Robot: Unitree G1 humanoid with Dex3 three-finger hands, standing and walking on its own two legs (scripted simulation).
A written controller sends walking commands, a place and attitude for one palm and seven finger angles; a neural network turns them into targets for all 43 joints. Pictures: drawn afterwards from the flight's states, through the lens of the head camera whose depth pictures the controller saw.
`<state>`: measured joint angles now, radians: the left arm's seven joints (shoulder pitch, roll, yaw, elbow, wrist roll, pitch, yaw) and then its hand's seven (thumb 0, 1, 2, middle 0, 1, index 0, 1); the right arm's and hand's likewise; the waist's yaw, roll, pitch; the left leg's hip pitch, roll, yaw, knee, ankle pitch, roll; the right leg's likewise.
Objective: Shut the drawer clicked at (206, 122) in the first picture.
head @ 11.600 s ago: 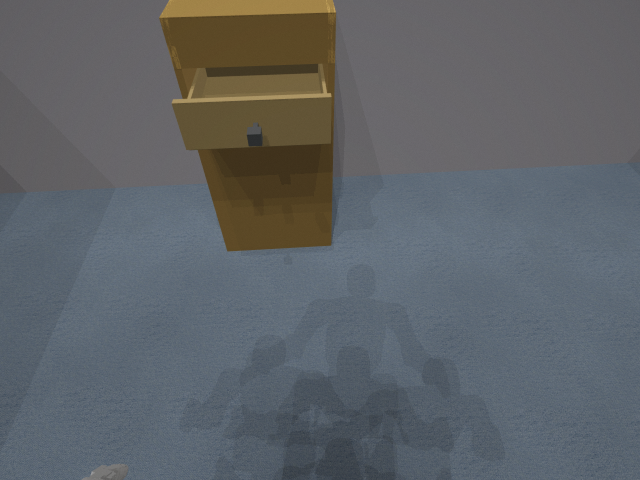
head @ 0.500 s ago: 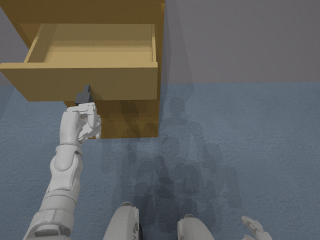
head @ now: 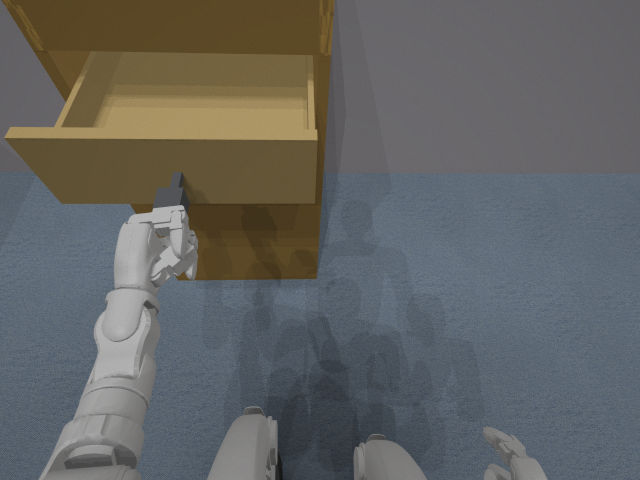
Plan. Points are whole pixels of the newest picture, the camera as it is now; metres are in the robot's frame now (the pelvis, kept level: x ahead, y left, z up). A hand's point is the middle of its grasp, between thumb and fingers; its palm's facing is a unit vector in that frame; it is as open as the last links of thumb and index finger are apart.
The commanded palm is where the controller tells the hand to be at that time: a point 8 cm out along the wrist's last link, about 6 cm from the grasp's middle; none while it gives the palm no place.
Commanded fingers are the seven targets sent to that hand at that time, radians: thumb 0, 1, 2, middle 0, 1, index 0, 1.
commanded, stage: push the drawer shut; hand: left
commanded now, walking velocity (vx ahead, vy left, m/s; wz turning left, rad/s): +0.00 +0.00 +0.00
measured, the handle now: (174, 194) +0.47 +0.22 +0.04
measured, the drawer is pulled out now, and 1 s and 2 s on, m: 0.18 0.07 0.00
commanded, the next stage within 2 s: pull the fist back off the drawer in 1.92 s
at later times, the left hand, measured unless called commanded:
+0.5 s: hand (202, 208) +0.44 +0.17 +0.04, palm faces +0.04 -1.00 -0.03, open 3.2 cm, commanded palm +0.43 +0.21 +0.04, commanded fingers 0.00 0.90 0.90 -1.40 -1.60 -1.40 -1.60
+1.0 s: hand (209, 168) +0.51 +0.17 +0.05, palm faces +0.05 -1.00 -0.03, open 3.3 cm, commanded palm +0.50 +0.21 +0.04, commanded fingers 0.00 0.90 0.90 -1.40 -1.60 -1.40 -1.60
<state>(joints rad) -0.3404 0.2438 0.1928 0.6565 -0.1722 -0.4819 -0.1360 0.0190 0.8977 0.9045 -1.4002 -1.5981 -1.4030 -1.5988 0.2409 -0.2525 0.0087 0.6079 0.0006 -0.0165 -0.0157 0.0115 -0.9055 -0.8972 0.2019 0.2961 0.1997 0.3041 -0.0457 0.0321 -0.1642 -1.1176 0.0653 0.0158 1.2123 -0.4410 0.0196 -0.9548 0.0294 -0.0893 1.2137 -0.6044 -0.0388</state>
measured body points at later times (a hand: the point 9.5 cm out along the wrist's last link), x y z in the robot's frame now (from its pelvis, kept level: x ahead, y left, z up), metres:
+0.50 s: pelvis -0.01 +0.00 -0.01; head +0.10 +0.02 +0.43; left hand +0.44 +0.23 +0.05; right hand +0.06 -0.26 -0.13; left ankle +0.07 +0.11 -0.63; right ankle -0.01 -0.10 -0.63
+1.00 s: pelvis +0.00 +0.01 -0.02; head +0.14 +0.02 +0.41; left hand +0.50 +0.23 +0.05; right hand +0.01 -0.26 -0.13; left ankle +0.07 +0.11 -0.63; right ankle -0.01 -0.10 -0.63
